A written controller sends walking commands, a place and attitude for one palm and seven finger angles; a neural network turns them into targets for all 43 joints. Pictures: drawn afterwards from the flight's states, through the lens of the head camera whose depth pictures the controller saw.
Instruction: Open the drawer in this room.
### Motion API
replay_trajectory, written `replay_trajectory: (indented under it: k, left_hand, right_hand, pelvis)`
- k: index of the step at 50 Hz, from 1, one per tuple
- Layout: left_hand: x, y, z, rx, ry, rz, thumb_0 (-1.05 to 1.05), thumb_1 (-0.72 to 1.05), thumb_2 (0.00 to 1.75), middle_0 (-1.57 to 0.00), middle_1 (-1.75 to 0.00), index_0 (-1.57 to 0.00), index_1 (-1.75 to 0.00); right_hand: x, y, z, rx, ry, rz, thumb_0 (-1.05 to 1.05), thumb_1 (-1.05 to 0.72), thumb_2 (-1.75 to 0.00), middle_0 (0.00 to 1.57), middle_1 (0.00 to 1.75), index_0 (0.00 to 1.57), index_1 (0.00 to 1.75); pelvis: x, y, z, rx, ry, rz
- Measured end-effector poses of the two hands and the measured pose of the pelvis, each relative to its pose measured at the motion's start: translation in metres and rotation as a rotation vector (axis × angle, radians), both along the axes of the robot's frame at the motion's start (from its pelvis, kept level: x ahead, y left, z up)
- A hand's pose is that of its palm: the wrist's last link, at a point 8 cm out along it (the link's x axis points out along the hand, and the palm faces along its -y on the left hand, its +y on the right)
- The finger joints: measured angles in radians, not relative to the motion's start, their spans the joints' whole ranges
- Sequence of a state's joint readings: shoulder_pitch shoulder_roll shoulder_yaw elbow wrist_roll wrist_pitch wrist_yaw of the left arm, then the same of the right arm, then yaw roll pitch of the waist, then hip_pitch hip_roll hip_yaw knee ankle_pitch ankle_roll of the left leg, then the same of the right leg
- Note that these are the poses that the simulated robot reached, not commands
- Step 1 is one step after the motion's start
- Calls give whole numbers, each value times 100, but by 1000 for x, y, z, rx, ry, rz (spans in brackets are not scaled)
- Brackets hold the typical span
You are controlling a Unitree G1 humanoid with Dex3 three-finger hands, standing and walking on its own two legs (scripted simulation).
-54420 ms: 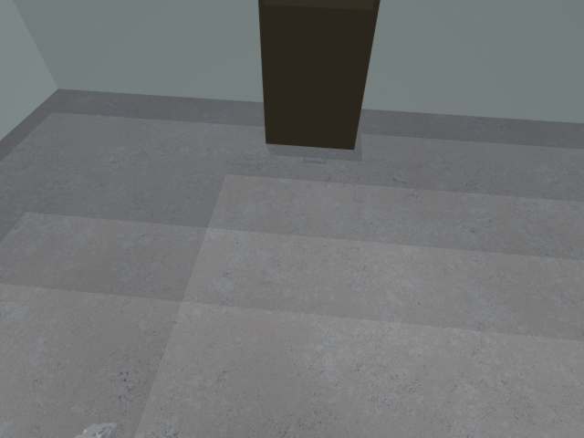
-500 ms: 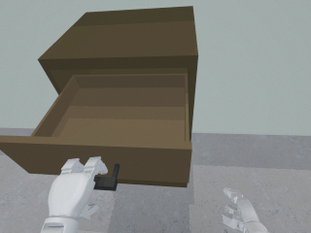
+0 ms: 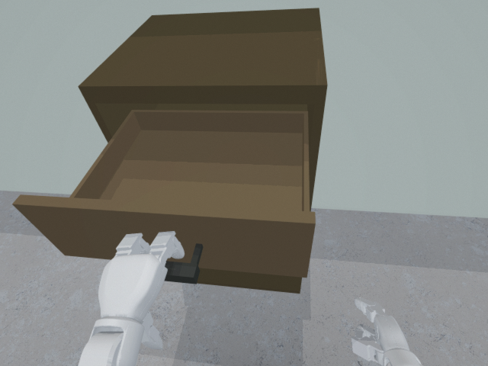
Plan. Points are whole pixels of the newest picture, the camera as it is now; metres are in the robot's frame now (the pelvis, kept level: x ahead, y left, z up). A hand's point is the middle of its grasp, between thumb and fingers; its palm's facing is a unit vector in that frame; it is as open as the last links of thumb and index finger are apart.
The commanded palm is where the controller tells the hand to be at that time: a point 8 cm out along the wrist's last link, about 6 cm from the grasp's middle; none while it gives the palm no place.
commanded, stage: lift the hand off the handle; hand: left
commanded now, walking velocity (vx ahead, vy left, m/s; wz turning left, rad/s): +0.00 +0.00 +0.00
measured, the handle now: (160, 258) +0.25 +0.18 +0.07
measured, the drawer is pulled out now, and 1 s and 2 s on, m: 0.29 0.28 0.28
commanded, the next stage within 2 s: draw the hand back to the body in 1.30 s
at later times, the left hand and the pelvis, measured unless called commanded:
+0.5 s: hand (147, 270) +0.22 +0.18 +0.09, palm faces +0.08 -0.19 -0.98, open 13.5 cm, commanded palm +0.18 +0.18 +0.17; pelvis +0.01 +0.01 +0.01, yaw -1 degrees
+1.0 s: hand (136, 227) +0.23 +0.17 +0.18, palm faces +0.24 -0.17 -0.96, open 13.7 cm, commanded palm +0.19 +0.18 +0.24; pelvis +0.00 +0.01 +0.02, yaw -1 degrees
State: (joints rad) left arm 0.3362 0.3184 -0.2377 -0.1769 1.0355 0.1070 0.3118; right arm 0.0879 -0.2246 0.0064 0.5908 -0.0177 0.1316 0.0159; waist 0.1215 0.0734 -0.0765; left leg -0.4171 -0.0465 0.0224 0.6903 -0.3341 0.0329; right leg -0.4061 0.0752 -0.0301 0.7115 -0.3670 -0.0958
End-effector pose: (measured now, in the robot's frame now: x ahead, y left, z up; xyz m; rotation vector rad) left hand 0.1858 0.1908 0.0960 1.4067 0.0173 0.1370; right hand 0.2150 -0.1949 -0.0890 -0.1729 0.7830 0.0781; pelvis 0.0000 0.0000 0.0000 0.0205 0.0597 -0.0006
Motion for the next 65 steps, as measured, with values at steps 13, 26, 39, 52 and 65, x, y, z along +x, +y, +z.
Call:
replay_trajectory:
  k: [13, 26, 39, 52, 65]
  left_hand:
    - [7, -3, 22, -24, 8, -51, 0, -49, 30, -36, -122, -37, -123]
    - [7, 0, 52, -24, -13, -69, 0, -50, 30, -39, -123, -39, -123]
    - [7, 0, 87, -12, -51, -68, 0, -50, 30, -40, -124, -40, -123]
    - [17, -12, 143, -2, -199, -122, 0, -50, 30, -38, -123, -34, -121]
    - [22, -7, 163, -9, -185, -120, 0, -50, 30, -33, -120, -32, -120]
  right_hand:
    - [-1, 10, 8, 29, -21, 0, 1, -91, -90, 20, 30, 20, 30]
    - [13, 14, 20, 38, -40, 11, 1, -91, -90, 20, 30, 20, 30]
    - [24, 27, 31, 71, -61, 51, 1, -91, -90, 20, 30, 20, 30]
    - [20, 31, 37, 111, -70, 62, 1, -91, -90, 20, 30, 20, 30]
    - [7, 7, 35, 102, -58, 26, 1, -91, -90, 20, 30, 20, 30]
  pelvis:
    - [3, 6, 5, -3, -34, -13]
    - [7, 11, 11, -10, -62, -20]
    - [5, 13, 16, -12, -93, -19]
    - [-3, 9, 20, -8, -123, -15]
    - [-9, 3, 20, -7, -133, -20]
